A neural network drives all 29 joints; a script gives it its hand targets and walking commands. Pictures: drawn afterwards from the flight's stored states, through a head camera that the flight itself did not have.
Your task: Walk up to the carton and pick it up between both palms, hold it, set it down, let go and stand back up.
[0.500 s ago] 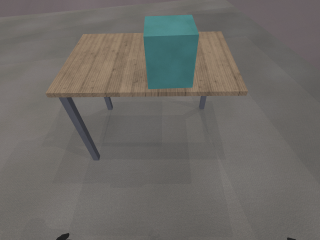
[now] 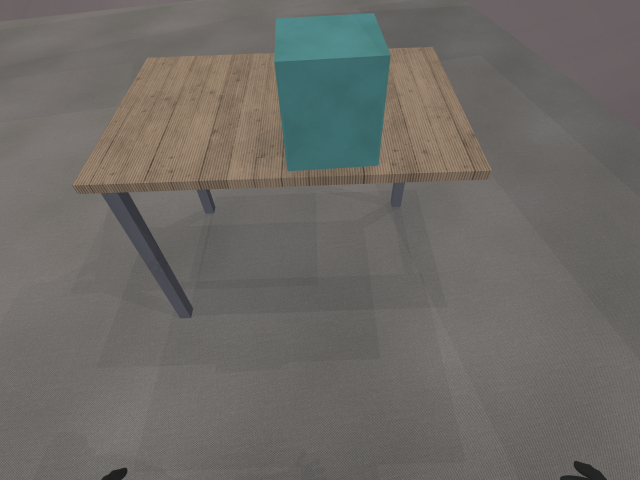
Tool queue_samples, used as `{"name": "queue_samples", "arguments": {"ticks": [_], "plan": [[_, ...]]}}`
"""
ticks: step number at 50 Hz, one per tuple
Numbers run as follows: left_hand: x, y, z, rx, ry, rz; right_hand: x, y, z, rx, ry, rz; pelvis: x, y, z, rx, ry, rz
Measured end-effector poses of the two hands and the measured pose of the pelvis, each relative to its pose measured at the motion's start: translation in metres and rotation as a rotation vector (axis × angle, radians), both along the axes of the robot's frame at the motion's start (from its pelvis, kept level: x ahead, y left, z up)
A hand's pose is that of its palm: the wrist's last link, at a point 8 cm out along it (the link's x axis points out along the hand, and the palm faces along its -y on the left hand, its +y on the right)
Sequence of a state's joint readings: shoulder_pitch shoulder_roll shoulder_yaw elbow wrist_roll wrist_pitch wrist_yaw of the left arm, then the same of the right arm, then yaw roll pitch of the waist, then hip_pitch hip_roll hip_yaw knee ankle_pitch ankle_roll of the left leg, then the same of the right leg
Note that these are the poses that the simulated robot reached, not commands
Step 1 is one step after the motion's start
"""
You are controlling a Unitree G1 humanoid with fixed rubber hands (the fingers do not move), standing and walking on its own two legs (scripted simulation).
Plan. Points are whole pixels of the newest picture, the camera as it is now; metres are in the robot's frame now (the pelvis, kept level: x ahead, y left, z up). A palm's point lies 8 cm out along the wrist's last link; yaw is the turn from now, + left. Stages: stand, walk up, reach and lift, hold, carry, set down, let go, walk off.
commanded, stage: walk up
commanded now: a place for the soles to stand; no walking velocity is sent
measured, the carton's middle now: (329, 95) +0.87 +0.01 +0.03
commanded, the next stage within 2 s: none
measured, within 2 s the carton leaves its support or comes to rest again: neither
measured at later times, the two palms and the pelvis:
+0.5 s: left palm out of the picture +0.15 +0.31 -0.09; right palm out of the picture +0.08 -0.35 -0.10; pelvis +0.02 -0.01 +0.00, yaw -3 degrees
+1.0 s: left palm (88, 463) +0.17 +0.33 -0.09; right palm (566, 362) +0.31 -0.34 -0.09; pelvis +0.18 -0.01 -0.01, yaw +2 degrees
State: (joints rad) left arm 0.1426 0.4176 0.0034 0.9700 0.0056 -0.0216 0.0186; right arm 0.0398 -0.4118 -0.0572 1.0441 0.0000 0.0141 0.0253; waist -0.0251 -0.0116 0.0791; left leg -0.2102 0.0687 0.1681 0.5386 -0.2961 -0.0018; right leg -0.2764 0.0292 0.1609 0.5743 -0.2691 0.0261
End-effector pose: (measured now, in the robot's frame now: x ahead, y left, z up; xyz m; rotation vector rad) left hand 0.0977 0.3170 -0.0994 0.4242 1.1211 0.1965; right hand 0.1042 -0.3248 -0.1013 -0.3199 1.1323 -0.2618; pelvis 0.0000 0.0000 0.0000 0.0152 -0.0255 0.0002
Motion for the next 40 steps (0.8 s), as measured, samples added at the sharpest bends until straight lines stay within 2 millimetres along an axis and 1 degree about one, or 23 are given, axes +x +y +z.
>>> {"name": "queue_samples", "arguments": {"ticks": [4, 8, 19, 21, 23, 27, 29, 30, 31, 33, 37, 40], "plan": [[0.008, 0.003, -0.001, 0.012, -0.015, -0.013, -0.003, -0.005, -0.001, -0.008, -0.006, -0.012, 0.001, -0.002, -0.004, -0.004, -0.010, -0.018], [0.009, 0.000, -0.002, 0.016, -0.004, -0.017, -0.005, -0.010, -0.001, -0.009, -0.006, -0.027, 0.005, -0.006, -0.004, -0.018, -0.016, -0.017], [0.026, -0.007, 0.002, -0.008, -0.035, -0.035, -0.012, -0.004, -0.002, 0.003, 0.002, -0.038, 0.007, -0.002, -0.001, -0.007, -0.004, -0.022], [0.029, -0.007, 0.004, -0.017, -0.044, -0.046, -0.013, -0.005, -0.001, 0.012, -0.019, -0.036, 0.011, -0.003, -0.002, -0.002, -0.003, -0.026], [0.036, -0.009, 0.008, -0.015, -0.043, -0.072, -0.019, -0.012, 0.002, 0.009, -0.035, -0.046, 0.017, -0.005, -0.001, -0.007, -0.006, -0.043], [0.062, -0.015, 0.019, -0.009, -0.058, -0.120, -0.041, -0.037, 0.004, -0.014, -0.003, -0.086, 0.032, -0.016, 0.001, -0.006, -0.008, -0.065], [0.075, -0.018, 0.024, 0.003, -0.077, -0.130, -0.047, -0.052, 0.001, -0.023, 0.033, -0.096, 0.043, -0.025, -0.003, -0.008, -0.011, -0.062], [0.081, -0.019, 0.024, 0.016, -0.091, -0.129, -0.047, -0.059, -0.003, -0.027, 0.051, -0.095, 0.049, -0.030, -0.007, -0.009, -0.013, -0.057], [0.084, -0.018, 0.024, 0.033, -0.108, -0.118, -0.045, -0.066, -0.008, -0.031, 0.068, -0.089, 0.055, -0.035, -0.012, -0.018, -0.015, -0.050], [0.079, -0.016, 0.025, 0.059, -0.124, -0.081, -0.031, -0.070, -0.011, -0.029, 0.087, -0.080, 0.065, -0.042, -0.014, -0.020, -0.017, -0.046], [0.055, -0.014, 0.035, 0.076, -0.069, 0.015, 0.021, -0.061, -0.003, -0.012, 0.041, -0.002, 0.088, -0.044, 0.000, -0.012, -0.023, -0.026], [0.045, -0.014, 0.039, 0.074, -0.037, 0.060, 0.057, -0.051, 0.001, 0.019, 0.022, 0.055, 0.105, -0.042, 0.006, -0.009, -0.024, -0.006]]}}
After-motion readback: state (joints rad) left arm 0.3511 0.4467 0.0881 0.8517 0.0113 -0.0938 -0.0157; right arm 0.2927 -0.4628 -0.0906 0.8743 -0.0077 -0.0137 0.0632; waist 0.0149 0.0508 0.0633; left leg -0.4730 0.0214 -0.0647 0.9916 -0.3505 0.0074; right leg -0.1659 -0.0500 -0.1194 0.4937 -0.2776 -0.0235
